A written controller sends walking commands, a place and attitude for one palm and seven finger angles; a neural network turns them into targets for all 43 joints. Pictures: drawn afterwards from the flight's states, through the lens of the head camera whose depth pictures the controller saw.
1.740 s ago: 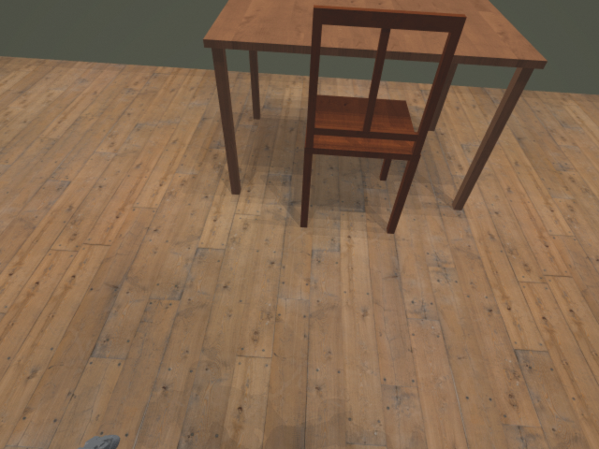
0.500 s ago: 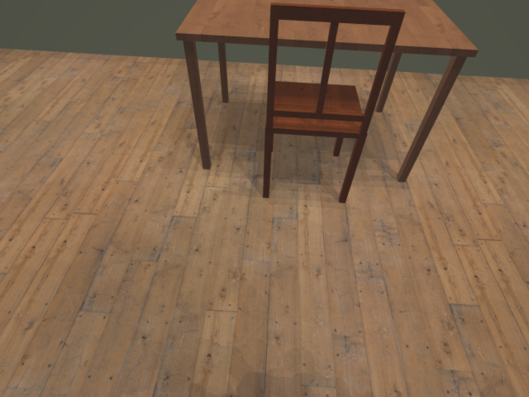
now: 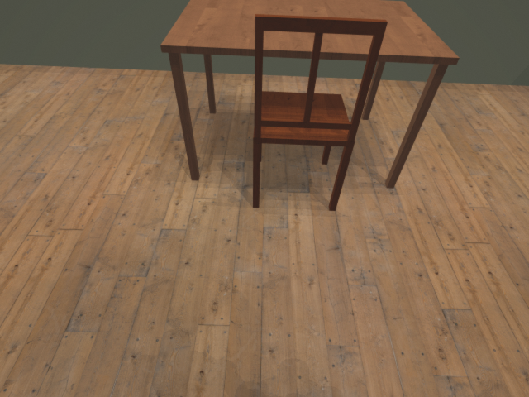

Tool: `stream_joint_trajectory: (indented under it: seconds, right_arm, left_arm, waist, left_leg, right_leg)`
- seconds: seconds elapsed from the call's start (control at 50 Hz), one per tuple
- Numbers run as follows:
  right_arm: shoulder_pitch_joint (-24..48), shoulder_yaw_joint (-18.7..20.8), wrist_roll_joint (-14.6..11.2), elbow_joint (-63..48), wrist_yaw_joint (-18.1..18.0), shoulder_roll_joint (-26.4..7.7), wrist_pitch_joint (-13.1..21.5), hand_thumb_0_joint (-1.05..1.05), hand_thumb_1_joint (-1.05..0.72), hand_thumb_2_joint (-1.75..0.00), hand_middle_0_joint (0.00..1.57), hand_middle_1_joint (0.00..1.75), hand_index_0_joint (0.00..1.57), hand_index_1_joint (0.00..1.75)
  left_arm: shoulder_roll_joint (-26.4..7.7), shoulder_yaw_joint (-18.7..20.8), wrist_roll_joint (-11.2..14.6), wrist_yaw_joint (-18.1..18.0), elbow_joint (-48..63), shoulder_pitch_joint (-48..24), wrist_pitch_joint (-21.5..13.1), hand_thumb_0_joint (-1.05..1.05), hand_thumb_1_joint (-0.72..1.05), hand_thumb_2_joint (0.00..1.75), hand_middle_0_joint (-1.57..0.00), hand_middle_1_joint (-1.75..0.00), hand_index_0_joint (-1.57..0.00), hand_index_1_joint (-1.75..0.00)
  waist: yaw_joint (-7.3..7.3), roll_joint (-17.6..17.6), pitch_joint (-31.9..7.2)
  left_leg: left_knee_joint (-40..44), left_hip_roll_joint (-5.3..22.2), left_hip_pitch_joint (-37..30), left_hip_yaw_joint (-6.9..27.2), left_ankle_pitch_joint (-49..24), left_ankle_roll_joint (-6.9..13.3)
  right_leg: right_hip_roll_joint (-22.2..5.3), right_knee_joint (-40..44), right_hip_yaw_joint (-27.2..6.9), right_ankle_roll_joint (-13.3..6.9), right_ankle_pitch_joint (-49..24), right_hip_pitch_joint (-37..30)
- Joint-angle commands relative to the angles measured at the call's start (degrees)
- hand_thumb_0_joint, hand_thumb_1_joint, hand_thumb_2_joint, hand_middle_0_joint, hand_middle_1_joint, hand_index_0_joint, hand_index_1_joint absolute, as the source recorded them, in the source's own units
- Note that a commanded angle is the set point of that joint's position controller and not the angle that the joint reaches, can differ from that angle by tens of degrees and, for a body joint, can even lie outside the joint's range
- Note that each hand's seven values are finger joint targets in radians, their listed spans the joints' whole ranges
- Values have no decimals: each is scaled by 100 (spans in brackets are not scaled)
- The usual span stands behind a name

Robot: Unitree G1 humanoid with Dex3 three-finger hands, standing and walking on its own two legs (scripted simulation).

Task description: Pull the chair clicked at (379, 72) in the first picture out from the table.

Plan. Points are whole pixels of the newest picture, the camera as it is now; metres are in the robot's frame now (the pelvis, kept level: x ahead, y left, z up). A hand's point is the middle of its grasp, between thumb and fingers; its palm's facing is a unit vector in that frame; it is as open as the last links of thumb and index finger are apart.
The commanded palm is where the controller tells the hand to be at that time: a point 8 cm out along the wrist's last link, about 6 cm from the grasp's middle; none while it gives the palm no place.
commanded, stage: walk to a spot facing it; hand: left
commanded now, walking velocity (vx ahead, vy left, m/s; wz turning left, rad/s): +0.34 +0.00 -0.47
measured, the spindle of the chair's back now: (312, 81) +1.19 -0.09 -0.07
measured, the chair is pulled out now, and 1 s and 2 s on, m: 0.00 0.00 0.00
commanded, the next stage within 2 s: turn to face it in 1.18 s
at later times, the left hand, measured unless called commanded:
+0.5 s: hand out of the picture +0.14 +0.12 -0.17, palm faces -0.12 -0.98 -0.14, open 7.4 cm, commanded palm none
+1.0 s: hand (216, 238) +0.51 +0.16 -0.17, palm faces -0.31 -0.94 -0.16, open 7.4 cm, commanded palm none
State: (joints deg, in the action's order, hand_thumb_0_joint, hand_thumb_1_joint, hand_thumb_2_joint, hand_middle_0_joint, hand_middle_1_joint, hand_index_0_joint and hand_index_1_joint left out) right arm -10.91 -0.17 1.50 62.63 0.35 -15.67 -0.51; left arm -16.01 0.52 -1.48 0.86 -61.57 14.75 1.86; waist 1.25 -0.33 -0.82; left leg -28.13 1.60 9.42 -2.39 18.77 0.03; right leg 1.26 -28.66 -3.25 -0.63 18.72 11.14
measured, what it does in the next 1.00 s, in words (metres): walks ahead, turning right: right foot, then left foot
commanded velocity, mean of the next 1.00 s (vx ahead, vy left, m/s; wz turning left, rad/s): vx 0.29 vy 0.00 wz -0.38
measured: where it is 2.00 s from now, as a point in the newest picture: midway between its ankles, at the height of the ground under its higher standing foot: (293, 339)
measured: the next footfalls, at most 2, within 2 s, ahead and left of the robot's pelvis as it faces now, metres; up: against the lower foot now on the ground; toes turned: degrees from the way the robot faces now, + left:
right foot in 0.20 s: +0.11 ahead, -0.14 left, +0.00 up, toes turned -11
left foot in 0.64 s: +0.40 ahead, +0.06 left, +0.00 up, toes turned -4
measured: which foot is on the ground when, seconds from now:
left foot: down 0.00-0.20, up 0.22-0.62, down 0.64-1.00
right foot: down 0.00-0.02, up 0.04-0.18, down 0.20-0.66, up 0.68-1.00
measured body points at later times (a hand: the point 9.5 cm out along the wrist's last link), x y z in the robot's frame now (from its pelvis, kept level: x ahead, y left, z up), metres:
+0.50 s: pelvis +0.16 -0.04 +0.00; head +0.17 -0.03 +0.45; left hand +0.15 +0.18 -0.16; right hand +0.18 -0.29 -0.14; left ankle +0.26 +0.08 -0.68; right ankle +0.07 -0.13 -0.74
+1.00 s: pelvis +0.38 +0.00 +0.01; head +0.40 +0.03 +0.45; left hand +0.53 +0.21 -0.16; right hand +0.27 -0.21 -0.13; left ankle +0.36 +0.06 -0.74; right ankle +0.38 -0.16 -0.64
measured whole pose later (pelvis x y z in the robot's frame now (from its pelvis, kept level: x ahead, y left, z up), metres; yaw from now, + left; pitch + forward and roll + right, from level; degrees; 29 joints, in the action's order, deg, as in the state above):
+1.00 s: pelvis +0.38 +0.00 +0.01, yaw -23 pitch -1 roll -2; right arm -20.4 1.9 0.8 61.4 -2.0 -8.2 4.2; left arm -12.6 5.9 -2.3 1.0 -56.6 12.0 1.7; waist 0.6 -2.7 2.2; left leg -22.3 2.7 4.8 -18.6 17.0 3.9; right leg -4.8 -65.4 2.6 1.3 7.2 37.0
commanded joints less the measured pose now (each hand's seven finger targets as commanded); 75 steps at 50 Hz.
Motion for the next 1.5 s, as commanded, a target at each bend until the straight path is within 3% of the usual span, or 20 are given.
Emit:
stream_joint_trajectory:
  seconds: [0.0,0.08,0.16,0.18,0.2,0.3,0.36,0.54,0.6,0.64,0.66,0.74,0.9,1.08,1.18,1.22,1.24,1.28,1.38,1.48]
  right_arm:
    - [-627,422,-28,-262,-123,-1249,212,0,-90,-90,20,30,20,30]
    - [-826,458,-21,-266,-137,-965,364,0,-90,-90,20,30,20,30]
    - [-279,404,-39,-365,-109,-693,372,0,-90,-90,20,30,20,30]
    - [-254,308,-115,-558,-49,-283,394,0,-90,-90,20,30,20,30]
    - [81,283,-86,-835,-17,-201,441,0,-90,-90,20,30,20,30]
    - [16,358,8,-556,25,3,339,0,-90,-90,20,30,20,30]
    - [-274,366,-11,-508,70,200,243,0,-90,-90,20,30,20,30]
    - [610,348,-71,-969,156,301,399,0,-90,-90,20,30,20,30]
    - [-755,443,-16,-563,26,-2,488,0,-90,-90,20,30,20,30]
    - [-2217,708,58,-258,-91,-1177,505,0,-90,-90,20,30,20,30]
    - [-2019,643,10,-296,-119,-1008,428,0,-90,-90,20,30,20,30]
    - [-792,346,-33,-492,-162,177,584,0,-90,-90,20,30,20,30]
    - [-1102,314,-93,-392,-253,199,635,0,-90,-90,20,30,20,30]
    - [-1606,365,-10,-238,-271,-17,384,0,-90,-90,20,30,20,30]
    - [-1327,499,-33,-433,-236,-298,280,0,-90,-90,20,30,20,30]
    - [-1178,503,-131,-668,-140,-323,236,0,-90,-90,20,30,20,30]
    - [-1257,432,-185,-930,-126,118,233,0,-90,-90,20,30,20,30]
    - [-675,392,-151,-1014,-214,259,141,0,-90,-90,20,30,20,30]
    - [-1395,268,-37,-439,-180,487,-106,0,-90,-90,20,30,20,30]
    - [-848,252,-73,-553,-110,486,-106,0,-90,-90,20,30,20,30]
  left_arm:
    - [-395,190,30,78,668,-229,-184,0,90,90,-20,-30,-20,-30]
    - [-214,269,25,135,970,-663,-301,0,90,90,-20,-30,-20,-30]
    - [-165,355,5,134,297,1331,-365,0,90,90,-20,-30,-20,-30]
    - [-836,507,-42,26,89,2075,-466,0,90,90,-20,-30,-20,-30]
    - [-1058,521,70,-57,52,2306,-488,0,90,90,-20,-30,-20,-30]
    - [-211,310,25,-147,320,1076,-534,0,90,90,-20,-30,-20,-30]
    - [-180,296,9,-158,249,980,-608,0,90,90,-20,-30,-20,-30]
    - [-183,326,-19,-209,-2,1241,-621,0,90,90,-20,-30,-20,-30]
    - [-178,373,33,-193,41,1006,-602,0,90,90,-20,-30,-20,-30]
    - [354,320,116,-88,206,1452,-562,0,90,90,-20,-30,-20,-30]
    - [193,339,60,-115,326,1071,-577,0,90,90,-20,-30,-20,-30]
    - [385,387,-27,21,260,577,-386,0,90,90,-20,-30,-20,-30]
    - [502,472,-66,70,559,397,-35,0,90,90,-20,-30,-20,-30]
    - [465,387,-12,68,1080,-916,-22,0,90,90,-20,-30,-20,-30]
    - [199,461,-23,19,1115,-357,-127,0,90,90,-20,-30,-20,-30]
    - [-359,602,-54,-27,854,795,-305,0,90,90,-20,-30,-20,-30]
    - [-978,711,2,-117,828,1095,-375,0,90,90,-20,-30,-20,-30]
    - [-717,618,123,-283,880,602,-242,0,90,90,-20,-30,-20,-30]
    - [-25,315,31,-338,1014,-561,-343,0,90,90,-20,-30,-20,-30]
    - [-118,345,2,-264,838,-336,-261,0,90,90,-20,-30,-20,-30]
  waist:
    - [-370,1074,856]
    - [-394,768,788]
    - [576,-105,44]
    - [811,-1862,-139]
    - [792,-1991,17]
    - [85,-343,758]
    - [-173,-400,708]
    - [76,-604,740]
    - [-559,-129,193]
    - [-799,2287,-1042]
    - [-775,1615,-771]
    - [-136,284,601]
    - [53,729,450]
    - [-344,684,727]
    - [0,782,122]
    - [583,-26,-736]
    - [498,-1330,-1326]
    - [299,-329,-680]
    - [-536,-42,-261]
    - [-236,-687,124]
  left_leg:
    - [1677,1697,-522,1847,1932,837]
    - [1491,2072,-887,1262,-315,1084]
    - [-863,1020,784,-415,-604,308]
    - [-2725,364,2238,-912,569,-13]
    - [-3733,129,3037,-473,1438,-24]
    - [-3842,730,2735,36,-55,-108]
    - [-3284,690,2509,-142,-517,-205]
    - [-1181,454,1979,-370,-684,-52]
    - [-287,160,-208,-428,-866,93]
    - [1043,2551,-2302,2863,12,763]
    - [1532,2729,-1862,3303,494,917]
    - [1698,2010,325,912,-650,432]
    - [1426,1611,-316,-839,-3474,130]
    - [796,1851,-1157,-1339,-4874,590]
    - [-596,2027,-1285,-1531,-5893,523]
    - [-3141,1596,140,-1703,-4013,35]
    - [-5116,387,2112,-1351,1515,-401]
    - [-5371,558,2436,63,1340,-238]
    - [-3931,560,1220,163,367,-218]
    - [-2332,306,1137,-130,423,-187]
  right_leg:
    - [112,-1258,348,-112,614,2073]
    - [-590,-1935,324,-10,933,2457]
    - [-196,22,806,-128,-410,-905]
    - [-1550,960,-1466,-649,504,-1806]
    - [-2334,1798,-3231,-1097,476,-1721]
    - [-1782,1804,-1674,-1102,-59,-108]
    - [-1470,1878,-868,-999,-694,93]
    - [-1395,1525,-519,-843,-1829,-565]
    - [-947,-171,-143,-603,-2713,25]
    - [210,-3653,622,-135,1318,1957]
    - [-29,-4424,100,-231,1265,2327]
    - [-764,-4613,137,-83,-304,2128]
    - [-694,-4059,458,220,-1202,2850]
    - [-476,-1935,1137,108,-686,2612]
    - [-117,-1159,1299,-198,-228,1327]
    - [-670,-100,481,-606,-2297,-986]
    - [-2443,53,-2406,-1507,-5564,-2235]
    - [-2332,363,-1448,-1727,-5393,-1526]
    - [-1538,981,74,-1007,-3294,722]
    - [-1541,1217,322,-921,-1819,554]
